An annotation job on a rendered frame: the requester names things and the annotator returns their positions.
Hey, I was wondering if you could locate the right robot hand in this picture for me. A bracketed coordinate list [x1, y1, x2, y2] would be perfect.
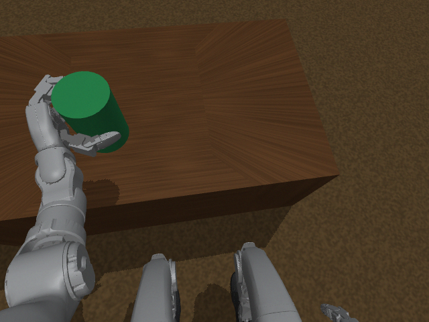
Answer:
[320, 304, 358, 322]

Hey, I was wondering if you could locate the left robot hand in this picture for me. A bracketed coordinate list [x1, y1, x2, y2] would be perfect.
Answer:
[25, 74, 121, 157]

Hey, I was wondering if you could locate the can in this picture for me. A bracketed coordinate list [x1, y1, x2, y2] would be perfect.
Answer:
[51, 71, 129, 153]

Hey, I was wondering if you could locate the left robot arm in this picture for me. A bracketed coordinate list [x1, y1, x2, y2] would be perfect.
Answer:
[0, 146, 95, 322]

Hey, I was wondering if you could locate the right robot foot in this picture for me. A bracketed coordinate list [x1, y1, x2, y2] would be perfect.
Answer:
[231, 272, 252, 322]

